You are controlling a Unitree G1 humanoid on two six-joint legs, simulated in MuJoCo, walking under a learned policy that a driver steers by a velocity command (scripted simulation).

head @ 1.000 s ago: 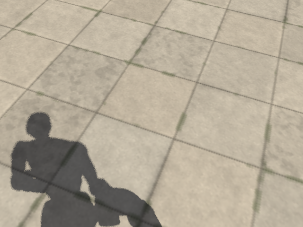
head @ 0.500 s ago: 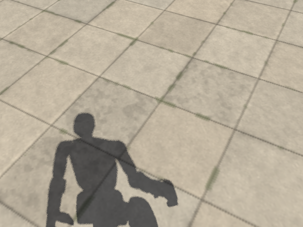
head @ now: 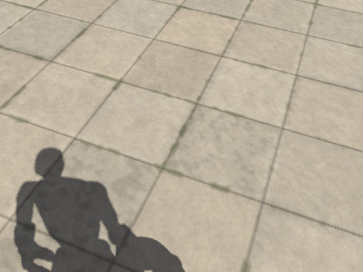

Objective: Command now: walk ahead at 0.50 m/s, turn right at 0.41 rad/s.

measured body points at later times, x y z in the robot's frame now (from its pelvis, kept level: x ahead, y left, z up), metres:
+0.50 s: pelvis +0.27 -0.06 +0.00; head +0.28 -0.08 +0.45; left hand +0.34 +0.19 -0.14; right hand +0.28 -0.32 -0.15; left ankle +0.31 +0.10 -0.66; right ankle +0.24 -0.11 -0.75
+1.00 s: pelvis +0.54 -0.02 -0.01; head +0.57 -0.01 +0.44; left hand +0.62 +0.24 -0.13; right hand +0.63 -0.29 -0.14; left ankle +0.54 +0.01 -0.75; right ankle +0.56 -0.19 -0.66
